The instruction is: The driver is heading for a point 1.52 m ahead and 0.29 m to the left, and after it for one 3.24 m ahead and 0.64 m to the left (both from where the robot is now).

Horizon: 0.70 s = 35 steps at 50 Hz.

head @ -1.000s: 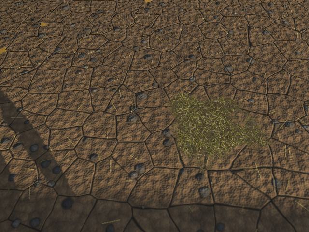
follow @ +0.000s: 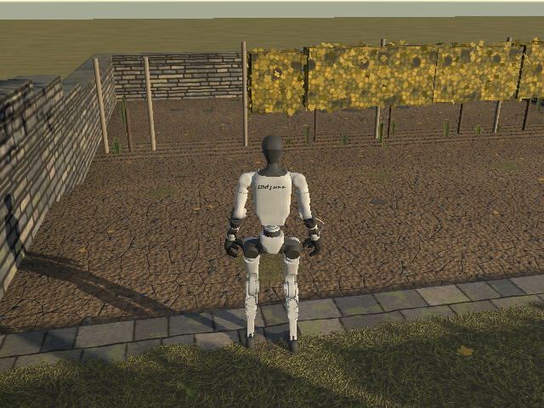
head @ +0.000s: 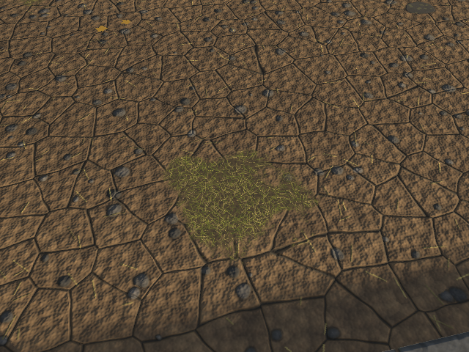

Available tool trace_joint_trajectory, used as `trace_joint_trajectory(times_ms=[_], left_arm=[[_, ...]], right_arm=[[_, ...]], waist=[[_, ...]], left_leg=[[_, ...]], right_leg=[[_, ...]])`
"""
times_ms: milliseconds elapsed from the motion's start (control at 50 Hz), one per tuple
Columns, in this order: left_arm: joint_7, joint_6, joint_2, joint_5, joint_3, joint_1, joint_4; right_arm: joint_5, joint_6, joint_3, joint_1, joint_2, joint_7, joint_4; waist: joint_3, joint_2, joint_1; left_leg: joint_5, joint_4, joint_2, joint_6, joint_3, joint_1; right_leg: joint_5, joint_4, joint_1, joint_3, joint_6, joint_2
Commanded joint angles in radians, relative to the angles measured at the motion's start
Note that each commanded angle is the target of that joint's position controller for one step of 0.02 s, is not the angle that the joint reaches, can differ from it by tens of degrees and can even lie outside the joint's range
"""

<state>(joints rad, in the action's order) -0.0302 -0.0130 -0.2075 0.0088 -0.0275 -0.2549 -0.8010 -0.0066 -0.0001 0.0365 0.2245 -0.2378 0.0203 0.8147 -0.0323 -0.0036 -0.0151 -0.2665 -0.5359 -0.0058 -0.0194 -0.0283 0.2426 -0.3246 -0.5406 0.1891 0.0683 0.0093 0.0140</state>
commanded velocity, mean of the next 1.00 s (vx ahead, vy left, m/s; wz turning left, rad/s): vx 0.21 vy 0.00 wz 0.00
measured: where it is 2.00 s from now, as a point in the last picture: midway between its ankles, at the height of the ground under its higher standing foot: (198, 288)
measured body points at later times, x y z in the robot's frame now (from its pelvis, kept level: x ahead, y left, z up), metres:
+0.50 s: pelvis +0.02 +0.00 +0.00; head +0.01 +0.01 +0.45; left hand +0.03 +0.25 -0.15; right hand +0.05 -0.25 -0.15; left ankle +0.01 +0.13 -0.73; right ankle -0.02 -0.13 -0.73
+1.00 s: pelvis +0.20 +0.02 -0.01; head +0.23 +0.02 +0.44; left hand +0.44 +0.23 -0.09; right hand +0.09 -0.22 -0.14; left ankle +0.03 +0.12 -0.73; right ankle +0.34 -0.10 -0.71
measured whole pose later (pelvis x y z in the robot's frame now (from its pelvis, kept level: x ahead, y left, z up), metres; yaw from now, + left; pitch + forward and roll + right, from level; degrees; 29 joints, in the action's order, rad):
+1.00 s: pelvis +0.20 +0.02 -0.01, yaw +0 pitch +1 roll +1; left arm 0.04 0.09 -0.23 -0.02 -0.04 0.02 -0.80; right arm -0.01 -0.08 0.02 0.53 -0.20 0.01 1.06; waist -0.02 0.02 -0.09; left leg -0.39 -0.22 0.03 0.03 0.01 -0.15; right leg 0.05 -0.67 0.57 -0.02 -0.05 -0.02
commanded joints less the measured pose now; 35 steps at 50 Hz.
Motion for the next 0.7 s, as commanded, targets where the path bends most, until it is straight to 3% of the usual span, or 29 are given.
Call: trace_joint_trajectory(times_ms=[20, 360, 400, 440, 460, 480, 500, 540, 580, 600, 620, 640, 660, 680, 700], left_arm=[[-0.004, 0.017, -0.114, -0.001, -0.026, -0.015, 0.032], [-0.010, 0.018, -0.083, -0.007, -0.019, -0.063, -0.124], [-0.014, 0.012, -0.094, -0.015, -0.024, -0.093, -0.150], [-0.018, 0.016, -0.132, -0.025, -0.034, -0.105, -0.143], [-0.017, 0.027, -0.154, -0.030, -0.040, -0.136, -0.146], [-0.013, 0.039, -0.184, -0.034, -0.049, -0.158, -0.154], [-0.011, 0.047, -0.198, -0.036, -0.055, -0.145, -0.152], [-0.005, 0.057, -0.176, -0.037, -0.048, -0.080, -0.131], [0.002, 0.053, -0.151, -0.049, -0.040, 0.010, -0.108], [0.004, 0.059, -0.108, -0.038, -0.028, 0.040, -0.095], [-0.001, 0.081, -0.070, -0.041, -0.021, 0.046, -0.049], [0.001, 0.101, -0.110, -0.055, -0.031, 0.048, -0.044], [0.011, 0.112, -0.111, -0.064, -0.031, 0.027, -0.052], [0.018, 0.117, -0.104, -0.058, -0.030, 0.007, -0.073], [0.021, 0.120, -0.112, -0.049, -0.036, 0.017, -0.077]], right_arm=[[0.002, -0.008, 0.023, 0.006, -0.090, 0.009, -0.033], [0.009, 0.002, 0.027, 0.062, -0.078, 0.031, 0.108], [0.016, 0.006, 0.027, 0.086, -0.071, 0.033, 0.133], [0.024, -0.004, 0.029, 0.055, -0.075, 0.035, 0.120], [0.028, -0.021, 0.024, 0.027, -0.057, 0.030, 0.104], [0.034, -0.041, 0.018, 0.008, -0.031, 0.020, 0.094], [0.037, -0.059, 0.017, -0.005, -0.029, 0.009, 0.089], [0.044, -0.087, 0.018, 0.030, -0.032, -0.012, 0.093], [0.037, -0.098, 0.032, 0.217, -0.043, -0.020, 0.177], [0.024, -0.095, 0.050, 0.343, -0.095, -0.016, 0.215], [0.020, -0.100, 0.077, 0.448, -0.223, -0.025, 0.225], [0.004, -0.109, 0.052, 0.395, -0.168, -0.031, 0.212], [0.008, -0.114, 0.035, 0.318, -0.117, -0.030, 0.190], [0.009, -0.115, 0.027, 0.276, -0.096, -0.033, 0.173], [0.009, -0.111, 0.023, 0.251, -0.098, -0.036, 0.165]], waist=[[-0.004, 0.020, 0.002], [-0.016, 0.010, 0.006], [-0.011, 0.030, 0.011], [-0.097, 0.071, 0.030], [-0.127, 0.116, 0.046], [-0.139, 0.182, 0.053], [-0.160, 0.208, 0.051], [-0.153, 0.189, 0.006], [-0.094, 0.123, -0.084], [-0.046, -0.027, -0.124], [0.002, -0.314, -0.135], [-0.028, -0.234, -0.096], [-0.094, -0.152, -0.052], [-0.089, -0.098, -0.036], [-0.087, -0.069, -0.026]], left_leg=[[0.131, 0.062, -0.019, 0.011, -0.023, -0.052], [0.156, 0.081, -0.019, 0.010, -0.017, -0.063], [-0.120, 0.046, 0.025, 0.022, 0.029, -0.042], [-0.357, -0.015, 0.040, 0.049, 0.039, 0.092], [-0.331, -0.077, 0.040, 0.053, 0.048, 0.162], [-0.229, -0.175, 0.047, 0.051, 0.078, 0.209], [-0.177, -0.236, 0.014, 0.066, 0.047, 0.225], [-0.217, -0.174, -0.017, 0.109, 0.027, 0.183], [-0.050, 0.051, 0.021, 0.109, 0.056, -0.164], [-0.078, 0.132, -0.085, 0.123, -0.131, -0.317], [-0.216, 0.323, -0.314, 0.248, -0.583, -0.425], [-0.253, 0.375, -0.390, 0.302, -0.739, -0.377], [-0.191, 0.354, -0.377, 0.287, -0.635, -0.347], [-0.119, 0.346, -0.325, 0.251, -0.506, -0.333], [-0.024, 0.350, -0.291, 0.222, -0.413, -0.328]], right_leg=[[0.116, 0.129, 0.086, 0.058, -0.028, -0.047], [0.161, 0.134, 0.060, 0.016, -0.020, -0.020], [-0.133, 0.147, 0.067, 0.011, -0.046, -0.005], [-0.460, 0.204, 0.124, 0.106, -0.108, -0.062], [-0.534, 0.257, 0.109, 0.207, -0.150, -0.130], [-0.566, 0.325, 0.081, 0.335, -0.199, -0.218], [-0.540, 0.361, 0.101, 0.426, -0.240, -0.281], [-0.426, 0.337, 0.119, 0.401, -0.234, -0.285], [-0.257, 0.203, 0.263, 0.206, -0.150, -0.158], [-0.104, -0.064, 0.366, 0.071, -0.091, -0.064], [-0.123, -0.380, 0.539, -0.056, -0.037, 0.051], [-0.202, -0.564, 0.617, 0.032, -0.046, 0.021], [-0.131, -0.650, 0.673, 0.051, -0.066, -0.031], [-0.044, -0.664, 0.665, 0.036, -0.082, -0.066], [0.036, -0.625, 0.666, 0.022, -0.088, -0.093]])
Keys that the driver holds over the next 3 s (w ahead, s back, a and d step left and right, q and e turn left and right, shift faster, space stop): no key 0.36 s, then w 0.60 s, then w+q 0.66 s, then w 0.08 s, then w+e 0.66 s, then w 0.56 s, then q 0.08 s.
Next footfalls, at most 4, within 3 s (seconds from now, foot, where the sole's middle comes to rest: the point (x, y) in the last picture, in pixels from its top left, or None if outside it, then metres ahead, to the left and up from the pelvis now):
1.02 right None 0.37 -0.10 -0.77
1.60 left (172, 327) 0.66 0.23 -0.93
2.10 right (209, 235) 1.02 0.12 -0.93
2.62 left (159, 183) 1.29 0.34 -0.93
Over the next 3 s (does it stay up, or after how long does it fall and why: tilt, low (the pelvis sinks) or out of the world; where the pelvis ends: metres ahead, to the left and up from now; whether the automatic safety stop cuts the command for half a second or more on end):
stays up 1.32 0.24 -0.14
